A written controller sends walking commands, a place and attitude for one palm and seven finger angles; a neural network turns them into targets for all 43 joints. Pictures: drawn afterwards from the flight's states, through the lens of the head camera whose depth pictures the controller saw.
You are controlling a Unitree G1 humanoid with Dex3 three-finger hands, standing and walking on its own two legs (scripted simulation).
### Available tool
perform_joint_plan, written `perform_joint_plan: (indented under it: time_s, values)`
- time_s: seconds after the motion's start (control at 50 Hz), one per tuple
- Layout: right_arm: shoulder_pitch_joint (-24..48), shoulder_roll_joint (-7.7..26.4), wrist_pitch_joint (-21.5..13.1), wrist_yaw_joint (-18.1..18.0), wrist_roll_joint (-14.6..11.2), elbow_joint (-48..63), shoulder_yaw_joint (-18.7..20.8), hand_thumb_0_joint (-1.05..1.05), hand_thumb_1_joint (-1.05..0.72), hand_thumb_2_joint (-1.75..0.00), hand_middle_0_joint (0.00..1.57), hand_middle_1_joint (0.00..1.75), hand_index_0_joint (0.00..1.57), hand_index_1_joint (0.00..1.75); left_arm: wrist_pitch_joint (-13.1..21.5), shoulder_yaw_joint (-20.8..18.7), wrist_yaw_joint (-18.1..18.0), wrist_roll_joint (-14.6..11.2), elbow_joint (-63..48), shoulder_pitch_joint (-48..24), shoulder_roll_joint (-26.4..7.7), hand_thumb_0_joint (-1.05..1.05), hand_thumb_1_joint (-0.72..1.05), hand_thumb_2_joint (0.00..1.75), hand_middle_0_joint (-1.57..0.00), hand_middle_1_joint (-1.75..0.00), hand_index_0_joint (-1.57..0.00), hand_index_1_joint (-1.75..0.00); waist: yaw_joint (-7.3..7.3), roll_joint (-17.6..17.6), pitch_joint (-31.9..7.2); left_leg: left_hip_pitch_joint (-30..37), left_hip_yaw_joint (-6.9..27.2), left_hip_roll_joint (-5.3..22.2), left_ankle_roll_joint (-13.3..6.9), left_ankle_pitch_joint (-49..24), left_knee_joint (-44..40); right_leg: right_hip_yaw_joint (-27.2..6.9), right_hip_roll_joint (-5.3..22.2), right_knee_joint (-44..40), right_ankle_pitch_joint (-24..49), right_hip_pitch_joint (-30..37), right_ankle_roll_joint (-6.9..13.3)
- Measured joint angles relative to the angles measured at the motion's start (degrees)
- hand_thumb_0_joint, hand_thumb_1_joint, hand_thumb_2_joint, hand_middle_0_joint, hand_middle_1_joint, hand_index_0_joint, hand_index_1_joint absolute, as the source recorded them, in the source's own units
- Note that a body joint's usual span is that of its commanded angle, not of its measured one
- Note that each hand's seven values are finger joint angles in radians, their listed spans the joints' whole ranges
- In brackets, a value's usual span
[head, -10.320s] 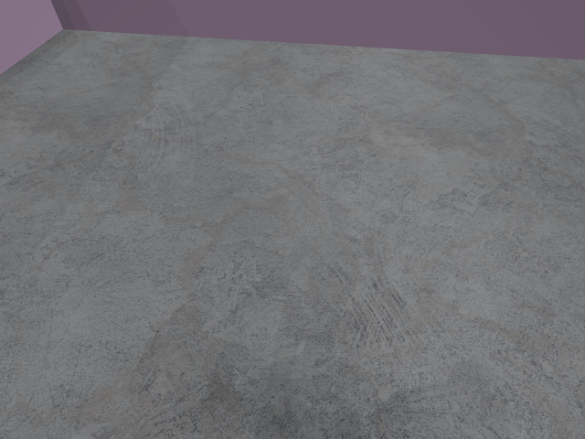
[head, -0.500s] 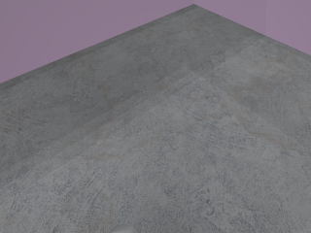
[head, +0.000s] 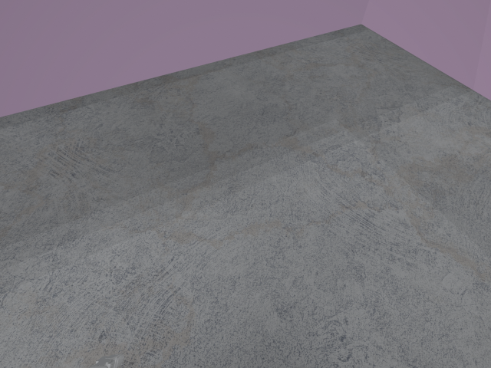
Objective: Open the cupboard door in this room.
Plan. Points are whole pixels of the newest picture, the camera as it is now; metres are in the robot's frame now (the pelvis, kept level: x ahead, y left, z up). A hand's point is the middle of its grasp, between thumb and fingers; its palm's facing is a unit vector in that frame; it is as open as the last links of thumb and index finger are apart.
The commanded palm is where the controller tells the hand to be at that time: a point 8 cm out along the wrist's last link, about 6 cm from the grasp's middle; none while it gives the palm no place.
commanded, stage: turn or walk to find it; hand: left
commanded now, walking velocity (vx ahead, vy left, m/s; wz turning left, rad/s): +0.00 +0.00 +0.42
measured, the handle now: out of the picture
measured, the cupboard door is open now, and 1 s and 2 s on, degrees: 0 0 0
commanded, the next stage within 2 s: none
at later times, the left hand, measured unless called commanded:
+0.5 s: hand out of the picture -0.03 +0.17 -0.17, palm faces +0.26 -0.93 -0.24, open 7.4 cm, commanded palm none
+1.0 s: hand out of the picture -0.01 +0.20 -0.16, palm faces +0.43 -0.86 -0.28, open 7.4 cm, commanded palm none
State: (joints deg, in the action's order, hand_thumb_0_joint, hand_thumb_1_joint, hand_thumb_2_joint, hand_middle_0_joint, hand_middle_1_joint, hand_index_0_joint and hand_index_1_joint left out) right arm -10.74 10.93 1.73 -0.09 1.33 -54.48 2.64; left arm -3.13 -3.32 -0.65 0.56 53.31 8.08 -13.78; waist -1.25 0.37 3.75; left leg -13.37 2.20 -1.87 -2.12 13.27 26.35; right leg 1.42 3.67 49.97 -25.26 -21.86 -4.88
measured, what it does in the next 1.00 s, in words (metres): steps on the spot, turning left: right foot, then left foot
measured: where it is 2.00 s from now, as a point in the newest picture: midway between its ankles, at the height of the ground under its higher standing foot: outside the picture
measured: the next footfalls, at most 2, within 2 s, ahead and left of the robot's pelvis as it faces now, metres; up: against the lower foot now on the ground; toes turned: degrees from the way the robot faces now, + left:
right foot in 0.10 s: +0.03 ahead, -0.14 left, +0.00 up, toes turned +0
left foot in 0.56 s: -0.03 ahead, +0.11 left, +0.00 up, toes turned +21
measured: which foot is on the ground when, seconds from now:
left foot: down 0.00-0.12, up 0.14-0.54, down 0.56-1.00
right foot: up 0.00-0.08, down 0.10-0.56, up 0.58-0.98, down 1.00-1.00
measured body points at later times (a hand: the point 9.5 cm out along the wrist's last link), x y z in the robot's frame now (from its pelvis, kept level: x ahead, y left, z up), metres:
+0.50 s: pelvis -0.02 -0.03 -0.01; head +0.02 -0.02 +0.44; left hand -0.04 +0.22 -0.16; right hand +0.11 -0.26 -0.16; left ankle -0.07 +0.10 -0.71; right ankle -0.01 -0.14 -0.74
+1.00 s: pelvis -0.02 -0.04 -0.01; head +0.01 -0.04 +0.44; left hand -0.03 +0.24 -0.13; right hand +0.13 -0.24 -0.17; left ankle -0.07 +0.10 -0.74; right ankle +0.01 -0.14 -0.75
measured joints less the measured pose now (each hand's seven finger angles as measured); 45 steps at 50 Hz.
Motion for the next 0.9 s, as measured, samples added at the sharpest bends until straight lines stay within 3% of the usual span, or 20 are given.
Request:
perform_joint_plan:
  time_s: [0.06, 0.1, 0.14, 0.18, 0.24, 0.3, 0.38, 0.48, 0.54, 0.56, 0.62, 0.7, 0.78, 0.9]
  values:
    - [-1.2, 0.5, 0.5, 0.0, 0.1, -0.3, 0.5, 0.01, -0.9, -0.9, 0.2, 0.3, 0.21, 0.3, 0.7, 0.4, 0.0, -0.2, -1.1, -1.0, 1.0, 0.0, 0.91, 0.9, -0.2, -0.3, -0.19, -0.3, -0.83, -1.0, 0.0, -1.6, 1.5, -0.5, 0.9, 0.2, 1.5, 0.4, -1.3, -8.3, 1.8, 3.3, 0.6]
    - [-2.2, 0.9, 0.8, 0.1, -0.1, -0.5, 0.9, 0.01, -0.9, -0.9, 0.2, 0.3, 0.21, 0.3, 1.5, 0.7, 0.0, -0.3, -1.9, -1.0, 1.4, 0.0, 0.91, 0.9, -0.2, -0.3, -0.2, -0.3, -0.98, -1.1, -0.5, -3.1, 2.3, -1.2, 1.8, 1.0, 3.7, 1.0, -1.5, -17.4, 7.1, 7.1, 1.3]
    - [-2.7, 1.9, 1.1, 0.1, -0.5, -0.8, 1.5, 0.01, -0.9, -0.9, 0.2, 0.3, 0.21, 0.3, 2.4, 1.1, -0.2, 0.2, -2.0, -0.9, 2.5, 0.0, 0.91, 0.9, -0.2, -0.3, -0.2, -0.3, -1.1, -3.0, -0.2, -5.7, 3.0, -0.9, 2.5, 6.1, 9.6, 2.6, -2.2, -18.1, 7.1, 7.6, 4.6]
    - [-3.0, 2.4, 2.0, 0.1, -0.3, -1.3, 2.0, 0.01, -0.9, -0.9, 0.2, 0.3, 0.21, 0.3, 2.8, 1.4, -0.2, 0.3, -2.2, -0.1, 3.3, 0.0, 0.91, 0.9, -0.2, -0.3, -0.2, -0.3, -1.11, -3.2, -0.1, -9.5, 2.2, -1.5, 3.0, 12.8, 21.2, 3.8, -1.5, -17.5, 6.4, 8.0, 6.1]
    - [-2.9, 3.2, 2.6, 0.4, -0.2, -1.8, 2.4, 0.01, -0.9, -0.9, 0.2, 0.3, 0.2, 0.3, 2.7, 1.6, -0.4, 0.3, -1.7, 1.3, 4.2, 0.0, 0.91, 0.9, -0.2, -0.3, -0.2, -0.3, -1.18, -3.3, 0.3, -13.5, 0.5, -0.4, 4.1, 11.9, 35.3, 5.3, -0.6, -19.1, 7.0, 9.6, 6.5]
    - [-2.7, 3.4, 2.8, 0.7, -0.2, -2.2, 2.5, 0.01, -0.9, -0.9, 0.19, 0.3, 0.2, 0.3, 2.6, 1.7, -0.4, 0.4, -0.8, 2.5, 4.5, 0.0, 0.91, 0.9, -0.2, -0.3, -0.2, -0.3, -1.18, -2.9, 0.7, -14.4, -0.5, 1.6, 5.2, 10.0, 39.6, 7.0, 0.2, -20.1, 7.3, 10.7, 6.5]
    - [-1.7, 3.1, 3.1, 0.7, -0.3, -2.7, 2.1, 0.01, -0.91, -0.9, 0.19, 0.3, 0.2, 0.3, 2.5, 1.6, -0.3, 0.7, 0.1, 3.8, 4.2, 0.0, 0.91, 0.9, -0.2, -0.3, -0.2, -0.3, -0.44, -1.5, 1.3, -12.2, -1.7, 3.5, 6.0, 11.1, 34.7, 9.1, 1.6, -20.2, 7.2, 11.1, 6.3]
    - [1.0, 2.6, 2.8, 0.7, -0.7, -2.4, 1.3, 0.01, -0.91, -0.9, 0.19, 0.3, 0.2, 0.3, 2.3, 1.0, 0.0, 1.1, 1.2, 5.3, 2.7, 0.0, 0.91, 0.9, -0.2, -0.3, -0.2, -0.3, 1.41, 0.4, 2.2, -7.1, -4.1, 4.1, 5.5, 13.1, 22.4, 11.2, 3.4, -18.3, 6.5, 10.0, 5.3]
    - [2.4, 2.4, 1.6, 0.7, -0.8, -1.2, 0.8, 0.01, -0.91, -0.9, 0.19, 0.3, 0.2, 0.3, 1.8, 0.4, 0.0, 0.9, 2.1, 6.3, 1.2, 0.0, 0.91, 0.9, -0.2, -0.3, -0.2, -0.3, 1.92, 1.4, 2.1, -2.4, -6.1, 3.8, 4.7, 7.4, 10.7, 12.6, 4.6, -15.1, 4.9, 8.5, 4.0]
    - [2.7, 2.5, 1.0, 0.8, -0.7, -0.7, 0.7, 0.01, -0.91, -0.9, 0.19, 0.3, 0.2, 0.3, 1.4, 0.2, 0.1, 0.6, 2.3, 6.7, 0.6, 0.0, 0.91, 0.9, -0.2, -0.3, -0.2, -0.3, 1.99, 1.5, 1.7, -1.2, -6.1, 3.7, 3.3, 5.0, 7.4, 12.8, 5.0, -12.8, 4.0, 7.3, 3.4]
    - [3.9, 1.4, -0.2, 0.5, -0.5, 0.1, 0.2, 0.01, -0.91, -0.9, 0.19, 0.3, 0.2, 0.3, -0.4, -0.4, -0.4, 0.4, 3.3, 6.5, -1.2, 0.0, 0.91, 0.9, -0.2, -0.3, -0.2, -0.3, 2.78, 3.3, 2.0, -1.8, -6.2, 2.6, 1.0, 6.4, 8.8, 6.9, 4.0, 0.3, -5.6, 2.1, 1.8]
    - [3.6, 0.7, -0.6, -0.3, -0.3, 0.6, -0.4, 0.01, -0.9, -0.9, 0.19, 0.3, 0.2, 0.3, -0.8, -0.7, 0.0, 0.2, 3.7, 5.2, -1.9, 0.01, 0.91, 0.9, -0.2, -0.3, -0.2, -0.3, 2.6, 2.4, 1.4, 0.0, -4.4, 2.3, 0.7, 4.1, 4.6, 2.8, 2.0, 11.4, -2.4, -2.4, 0.8]
    - [2.8, 0.4, -0.6, -0.3, -0.3, 0.5, -0.6, 0.01, -0.9, -0.9, 0.2, 0.3, 0.21, 0.3, -0.3, -0.5, 0.2, 0.1, 2.4, 3.6, -1.6, 0.01, 0.91, 0.9, -0.2, -0.3, -0.19, -0.3, 2.3, 1.5, 0.8, 1.4, -2.8, 1.7, 0.5, 1.7, 1.0, 1.2, 1.5, 10.3, 0.0, -3.1, 0.0]
    - [1.1, 0.4, 0.2, 0.1, 0.0, 0.3, -0.2, 0.01, -0.9, -0.9, 0.2, 0.3, 0.21, 0.3, 0.0, 0.0, 0.2, -0.1, 0.1, 0.6, -0.2, 0.01, 0.91, 0.9, -0.2, -0.3, -0.19, -0.3, 0.67, -0.1, 0.5, 0.4, 0.1, 0.9, 1.4, 0.6, 0.7, 0.5, 0.3, 0.1, -0.4, 0.0, 0.2]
